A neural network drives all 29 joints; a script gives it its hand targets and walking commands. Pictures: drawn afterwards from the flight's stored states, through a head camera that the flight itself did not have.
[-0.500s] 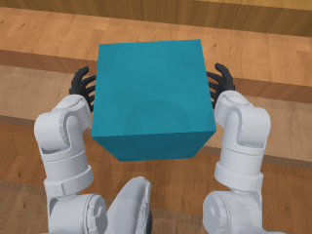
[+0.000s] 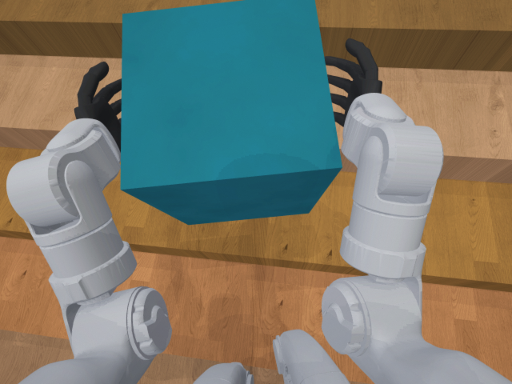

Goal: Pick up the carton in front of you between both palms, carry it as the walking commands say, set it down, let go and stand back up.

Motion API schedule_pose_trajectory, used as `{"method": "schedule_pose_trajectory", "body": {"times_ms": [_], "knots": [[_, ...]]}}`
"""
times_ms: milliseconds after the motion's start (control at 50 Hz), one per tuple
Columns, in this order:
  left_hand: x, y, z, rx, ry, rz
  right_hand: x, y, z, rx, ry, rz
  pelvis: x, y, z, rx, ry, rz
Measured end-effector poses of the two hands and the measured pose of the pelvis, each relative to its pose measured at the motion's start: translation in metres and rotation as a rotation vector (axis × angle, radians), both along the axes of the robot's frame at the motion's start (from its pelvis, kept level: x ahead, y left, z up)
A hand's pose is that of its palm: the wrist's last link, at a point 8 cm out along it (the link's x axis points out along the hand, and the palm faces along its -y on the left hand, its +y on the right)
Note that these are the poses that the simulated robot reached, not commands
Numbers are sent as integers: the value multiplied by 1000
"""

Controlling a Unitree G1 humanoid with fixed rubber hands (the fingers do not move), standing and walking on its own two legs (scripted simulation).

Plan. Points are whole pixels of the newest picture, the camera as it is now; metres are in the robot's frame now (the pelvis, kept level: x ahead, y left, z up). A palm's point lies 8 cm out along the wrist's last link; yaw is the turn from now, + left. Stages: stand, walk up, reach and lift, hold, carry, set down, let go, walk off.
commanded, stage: carry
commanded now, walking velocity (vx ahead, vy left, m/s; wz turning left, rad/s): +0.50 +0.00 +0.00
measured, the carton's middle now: (236, 135) +0.44 +0.06 +0.06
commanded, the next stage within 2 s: none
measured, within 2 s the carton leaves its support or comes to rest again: neither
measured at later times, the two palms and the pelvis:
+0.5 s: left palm out of the picture +1.10 +0.04 +0.61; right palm out of the picture +1.04 -0.25 +0.59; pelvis +0.64 -0.02 +0.44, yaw -1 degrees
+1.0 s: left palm out of the picture +1.59 +0.00 +0.76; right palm out of the picture +1.55 -0.30 +0.75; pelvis +1.17 -0.08 +0.55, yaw -3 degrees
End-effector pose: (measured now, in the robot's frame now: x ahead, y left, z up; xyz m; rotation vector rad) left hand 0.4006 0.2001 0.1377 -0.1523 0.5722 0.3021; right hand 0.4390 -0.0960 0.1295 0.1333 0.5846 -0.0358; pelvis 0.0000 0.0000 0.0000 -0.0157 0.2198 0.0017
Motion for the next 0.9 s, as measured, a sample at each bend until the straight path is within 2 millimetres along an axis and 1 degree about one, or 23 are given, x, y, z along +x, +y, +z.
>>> {"method": "schedule_pose_trajectory", "body": {"times_ms": [40,60,100,120,140,180,220,260,300,320,360,400,460,520,540,560,580,620,680,740,800,840,900], "knots": [[83,-40,33,2,-41,-116,46,-42,28,-25,-39,-102,60,0,23,-29,-33,40],[120,-60,46,0,-47,-166,68,-61,41,-46,-45,-148,94,-2,35,-31,-55,51],[186,-90,70,0,-24,-224,118,-91,66,-47,-20,-207,165,-7,63,-46,-87,39],[217,-99,82,7,4,-234,147,-99,79,-36,8,-218,196,-10,82,-66,-65,35],[245,-101,92,14,34,-228,179,-102,92,-34,38,-210,218,-14,103,-80,-36,23],[286,-88,112,9,88,-177,243,-91,123,-44,89,-150,253,-24,155,-86,1,-25],[311,-65,136,-20,128,-80,300,-66,157,-48,121,-60,293,-35,212,-54,11,-67],[335,-43,170,-40,148,19,353,-41,191,-24,139,8,340,-42,264,-21,-13,-81],[371,-27,214,-37,147,90,404,-22,228,13,139,53,395,-44,306,19,-53,-57],[395,-23,240,-30,134,104,430,-18,250,23,128,64,423,-44,324,49,-70,-53],[457,-27,297,-9,82,75,481,-24,299,34,75,46,473,-39,355,80,-58,-66],[532,-51,357,23,2,-27,524,-52,352,15,-7,-39,521,-30,381,45,-48,-48],[640,-114,433,25,-85,-237,569,-116,425,-55,-91,-215,592,-24,416,6,-56,-5],[722,-173,488,40,-88,-385,613,-167,483,-61,-88,-327,668,-26,444,4,-90,-32],[745,-186,505,42,-86,-402,632,-179,500,-61,-85,-342,695,-29,447,20,-106,-30],[766,-194,521,52,-93,-402,654,-187,518,-63,-94,-337,722,-34,445,49,-122,-22],[785,-195,537,70,-108,-388,680,-191,536,-65,-108,-314,751,-40,441,74,-136,-15],[820,-188,565,111,-128,-340,737,-187,571,-74,-135,-243,797,-49,437,92,-154,-34],[866,-163,594,128,-93,-248,816,-165,607,-86,-113,-131,857,-59,447,92,-166,-65],[916,-141,614,111,-13,-177,887,-143,624,-76,-40,-62,921,-68,461,94,-180,-76],[978,-128,627,87,61,-138,958,-130,633,-74,33,-26,988,-77,477,95,-185,-49],[1028,-130,632,60,87,-148,999,-132,638,-97,62,-34,1034,-82,486,69,-200,-57],[1100,-153,633,39,106,-202,1048,-155,634,-109,86,-96,1088,-85,497,79,-216,-56]]}}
